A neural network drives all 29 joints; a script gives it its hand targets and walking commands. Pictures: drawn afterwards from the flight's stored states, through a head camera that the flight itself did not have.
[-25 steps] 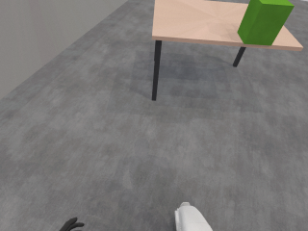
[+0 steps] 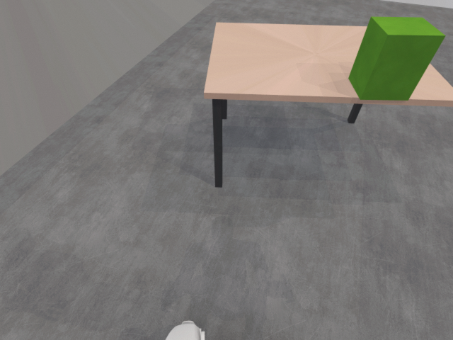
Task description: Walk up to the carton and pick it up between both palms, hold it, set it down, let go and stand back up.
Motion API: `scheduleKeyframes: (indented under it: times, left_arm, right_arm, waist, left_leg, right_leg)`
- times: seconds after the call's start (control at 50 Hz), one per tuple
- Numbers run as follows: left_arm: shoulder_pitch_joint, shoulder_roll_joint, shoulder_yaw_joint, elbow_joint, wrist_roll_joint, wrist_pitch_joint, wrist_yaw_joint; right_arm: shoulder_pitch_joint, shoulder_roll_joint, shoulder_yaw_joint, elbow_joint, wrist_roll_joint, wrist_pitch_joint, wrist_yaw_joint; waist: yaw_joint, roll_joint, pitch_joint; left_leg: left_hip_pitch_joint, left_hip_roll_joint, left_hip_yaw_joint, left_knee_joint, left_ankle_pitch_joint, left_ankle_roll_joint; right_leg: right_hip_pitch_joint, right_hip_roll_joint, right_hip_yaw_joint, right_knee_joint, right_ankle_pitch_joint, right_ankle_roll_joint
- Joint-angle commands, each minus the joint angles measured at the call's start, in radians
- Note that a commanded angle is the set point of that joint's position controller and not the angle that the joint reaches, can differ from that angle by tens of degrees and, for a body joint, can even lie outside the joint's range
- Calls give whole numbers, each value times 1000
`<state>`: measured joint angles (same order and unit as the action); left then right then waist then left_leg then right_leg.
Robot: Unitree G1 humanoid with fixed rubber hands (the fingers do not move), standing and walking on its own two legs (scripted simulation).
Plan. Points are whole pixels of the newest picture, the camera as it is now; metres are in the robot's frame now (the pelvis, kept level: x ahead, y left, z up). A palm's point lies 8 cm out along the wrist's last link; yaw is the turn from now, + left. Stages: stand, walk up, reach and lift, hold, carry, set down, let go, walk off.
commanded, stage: walk up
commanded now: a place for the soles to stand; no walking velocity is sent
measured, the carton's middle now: (390, 60) +1.09 -0.54 -0.01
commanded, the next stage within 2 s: none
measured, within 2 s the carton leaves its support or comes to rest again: neither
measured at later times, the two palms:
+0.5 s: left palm (174, 235) +0.36 +0.17 -0.11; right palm out of the picture +0.13 -0.33 -0.09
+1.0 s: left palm (227, 225) +0.42 +0.04 -0.14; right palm (433, 213) +0.46 -0.47 -0.10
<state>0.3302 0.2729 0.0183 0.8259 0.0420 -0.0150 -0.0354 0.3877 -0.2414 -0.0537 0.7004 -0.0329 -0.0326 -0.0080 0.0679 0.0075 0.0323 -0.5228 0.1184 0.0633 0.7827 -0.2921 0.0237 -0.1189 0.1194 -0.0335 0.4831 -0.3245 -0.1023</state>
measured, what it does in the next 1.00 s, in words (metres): walks ahead: left foot, then right foot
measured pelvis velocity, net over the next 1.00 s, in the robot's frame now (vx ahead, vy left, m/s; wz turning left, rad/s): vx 0.38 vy -0.22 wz -0.05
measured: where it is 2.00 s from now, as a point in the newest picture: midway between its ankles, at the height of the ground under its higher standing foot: (352, 266)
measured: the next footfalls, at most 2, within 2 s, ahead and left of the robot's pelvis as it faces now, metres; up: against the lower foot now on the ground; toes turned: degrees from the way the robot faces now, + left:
left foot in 0.10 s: +0.21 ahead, +0.11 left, +0.00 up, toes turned +5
right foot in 0.62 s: +0.38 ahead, -0.29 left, +0.00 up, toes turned -12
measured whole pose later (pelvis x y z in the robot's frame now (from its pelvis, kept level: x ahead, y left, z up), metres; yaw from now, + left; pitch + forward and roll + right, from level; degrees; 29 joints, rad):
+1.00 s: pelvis +0.38 -0.22 -0.01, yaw -3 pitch -3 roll -1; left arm 0.36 0.28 0.02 0.78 0.05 0.02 -0.03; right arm 0.36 -0.21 -0.06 0.68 -0.02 -0.04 -0.04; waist 0.08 -0.02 0.06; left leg -0.43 0.02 0.05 0.67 -0.23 0.04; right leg -0.16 0.03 -0.18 0.61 -0.40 -0.08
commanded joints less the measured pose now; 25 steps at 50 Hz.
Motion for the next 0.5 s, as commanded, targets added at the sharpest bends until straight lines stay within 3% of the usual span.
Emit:
scheduleKeyframes:
  times: [0.0, 0.04, 0.06, 0.08, 0.1, 0.12, 0.14, 0.16, 0.2, 0.24, 0.28, 0.32, 0.34, 0.4, 0.44, 0.48]
  left_arm:
    - [-3, 124, 24, -62, 4, -15, 0]
    - [8, 122, 22, -58, 0, -10, 1]
    - [10, 125, 20, -60, -2, -11, 1]
    - [0, 117, 16, -69, -2, -15, 2]
    - [24, 77, 7, -97, 0, -17, -1]
    - [77, 140, 34, -90, 6, 3, 4]
    - [13, 184, 47, -105, 26, 22, 8]
    - [-11, 160, 46, -122, 31, 29, 1]
    - [-23, 102, 45, -130, 31, 35, -17]
    - [23, 60, 38, -124, 24, 38, -34]
    - [35, 41, 38, -122, 18, 44, -46]
    - [-16, 26, 34, -146, 19, 47, -56]
    - [-55, 16, 31, -160, 17, 48, -61]
    - [-146, 8, 25, -191, 8, 40, -70]
    - [-177, 12, 27, -202, -1, 30, -76]
    - [-185, 27, 35, -202, 4, 27, -78]
  right_arm:
    - [13, -64, -28, -77, 9, -30, -13]
    - [38, -78, -34, -63, 12, -39, -21]
    - [91, -97, -41, -45, 8, -47, -28]
    - [190, -141, -56, -25, -2, -56, -44]
    - [323, -227, -79, -13, -24, -58, -56]
    - [296, -269, -87, -16, -24, -35, -71]
    - [258, -221, -61, -20, -15, -29, -74]
    - [221, -206, -46, -32, -12, -31, -71]
    - [108, -188, -33, -47, -13, -36, -71]
    - [70, -182, -26, -40, -11, -58, -59]
    - [59, -183, -26, -39, -15, -73, -52]
    - [88, -184, -26, -26, -14, -82, -49]
    - [98, -192, -30, -18, -15, -83, -47]
    - [132, -198, -42, -2, -12, -81, -40]
    - [146, -213, -54, 9, -11, -78, -37]
    - [149, -236, -65, 9, -12, -68, -37]
  waist:
    - [-18, -61, 87]
    - [-39, -24, 65]
    - [-77, 19, 21]
    - [-142, 77, -36]
    - [-199, 200, -161]
    - [-180, 206, -105]
    - [-172, 62, -27]
    - [-160, 18, 39]
    - [-111, 33, 57]
    - [-73, 73, 54]
    - [-59, 96, 46]
    - [-65, 84, 76]
    - [-70, 110, 93]
    - [-90, 122, 127]
    - [-95, 157, 121]
    - [-95, 152, 108]
  left_leg:
    - [135, -42, 10, -111, 130, 24]
    - [222, -71, 30, -212, 175, 39]
    - [373, -90, 38, -282, 209, 50]
    - [558, -36, -21, -300, 201, 79]
    - [762, 235, -407, -375, -81, 175]
    - [705, 404, -704, -492, -224, 282]
    - [574, 412, -739, -550, -325, 273]
    - [484, 375, -616, -565, -306, 242]
    - [375, 283, -364, -543, -176, 195]
    - [318, 223, -213, -537, -48, 176]
    - [335, 202, -131, -528, 34, 177]
    - [340, 201, -93, -552, 80, 182]
    - [355, 203, -85, -558, 103, 185]
    - [357, 183, -10, -556, 196, 161]
    - [337, 198, 2, -561, 182, 145]
    - [327, 206, 26, -557, 154, 134]
  right_leg:
    - [-186, -295, 258, -190, 213, -88]
    - [-157, -263, 228, -103, 284, -48]
    - [-198, -233, 193, 17, 343, -20]
    - [-299, -183, 131, 203, 319, 23]
    - [-468, -107, 67, 544, 72, 90]
    - [-570, -74, 28, 761, -207, 138]
    - [-594, -122, 90, 858, -166, 133]
    - [-617, -142, 116, 884, -122, 124]
    - [-582, -169, 158, 845, -35, 121]
    - [-541, -168, 150, 810, 20, 129]
    - [-539, -189, 127, 749, 60, 149]
    - [-566, -216, 89, 654, 114, 157]
    - [-575, -234, 72, 598, 131, 160]
    - [-511, -271, 35, 378, 221, 141]
    - [-408, -269, 21, 274, 279, 118]
    - [-319, -245, -9, 217, 253, 108]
